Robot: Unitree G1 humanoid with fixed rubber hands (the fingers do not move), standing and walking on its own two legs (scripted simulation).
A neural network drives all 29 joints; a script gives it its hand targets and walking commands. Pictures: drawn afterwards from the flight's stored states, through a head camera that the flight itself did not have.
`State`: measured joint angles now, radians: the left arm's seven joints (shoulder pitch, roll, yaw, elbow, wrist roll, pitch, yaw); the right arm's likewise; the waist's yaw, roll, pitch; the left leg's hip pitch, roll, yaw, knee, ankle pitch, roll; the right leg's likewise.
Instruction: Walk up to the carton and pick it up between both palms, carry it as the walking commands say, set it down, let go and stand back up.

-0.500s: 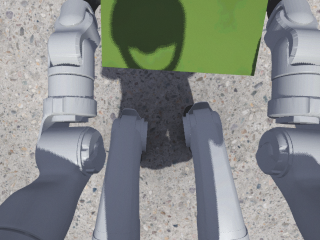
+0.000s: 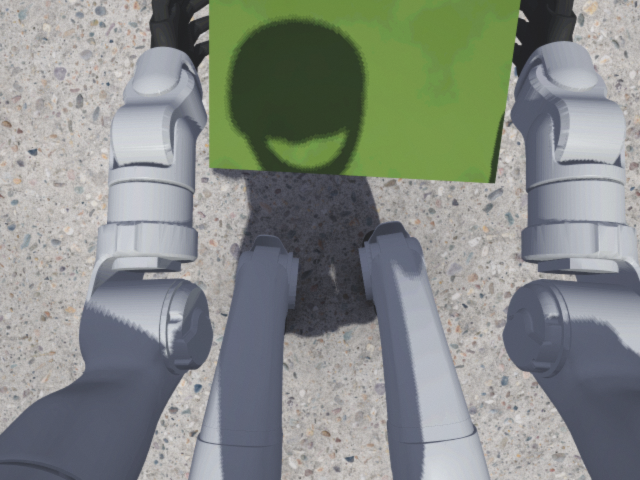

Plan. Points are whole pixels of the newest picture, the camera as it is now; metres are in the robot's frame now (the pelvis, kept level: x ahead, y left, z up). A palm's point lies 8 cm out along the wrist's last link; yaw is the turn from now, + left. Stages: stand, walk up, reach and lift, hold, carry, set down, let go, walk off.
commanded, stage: reach and lift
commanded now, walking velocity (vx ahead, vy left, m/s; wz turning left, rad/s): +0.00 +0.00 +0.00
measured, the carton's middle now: (351, 73) +0.51 -0.04 -0.15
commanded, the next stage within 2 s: none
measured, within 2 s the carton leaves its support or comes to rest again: neither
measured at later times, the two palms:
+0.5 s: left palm (140, 45) +0.50 +0.13 -0.01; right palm (587, 46) +0.48 -0.21 -0.01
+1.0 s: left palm (64, 28) +0.47 +0.13 +0.07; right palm out of the picture +0.45 -0.21 +0.08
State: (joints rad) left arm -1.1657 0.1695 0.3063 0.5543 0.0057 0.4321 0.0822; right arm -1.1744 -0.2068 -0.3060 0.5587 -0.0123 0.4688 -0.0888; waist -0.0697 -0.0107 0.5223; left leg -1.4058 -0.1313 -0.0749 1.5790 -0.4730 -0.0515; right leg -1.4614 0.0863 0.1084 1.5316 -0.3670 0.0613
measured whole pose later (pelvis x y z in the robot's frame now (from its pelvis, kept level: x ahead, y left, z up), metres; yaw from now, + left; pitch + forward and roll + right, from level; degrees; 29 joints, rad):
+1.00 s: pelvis +0.04 +0.00 +0.12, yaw -1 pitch +14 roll +1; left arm -0.78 0.05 0.30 0.55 0.06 0.40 0.05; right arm -0.80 -0.07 -0.30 0.56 -0.08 0.44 -0.07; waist -0.06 -0.01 0.25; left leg -0.96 -0.11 -0.11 1.08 -0.36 -0.03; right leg -1.01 0.07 0.14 1.05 -0.26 0.05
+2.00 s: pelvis +0.15 +0.00 +0.21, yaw +0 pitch -3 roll +0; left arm -0.22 -0.08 0.19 0.33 0.17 0.63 0.00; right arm -0.21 0.05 -0.22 0.28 -0.19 0.68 0.00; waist -0.06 0.00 -0.05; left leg -0.11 -0.05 -0.15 0.41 -0.25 0.00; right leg -0.16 0.04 0.12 0.40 -0.18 0.01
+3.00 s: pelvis +0.15 -0.01 +0.22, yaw +0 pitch -5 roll +0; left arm -0.16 -0.09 0.21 0.16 0.19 0.73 -0.04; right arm -0.18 0.08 -0.18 0.17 -0.22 0.76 0.01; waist 0.02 0.00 -0.01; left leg -0.05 -0.04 -0.15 0.36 -0.22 -0.01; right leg -0.11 0.05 0.12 0.36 -0.16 0.00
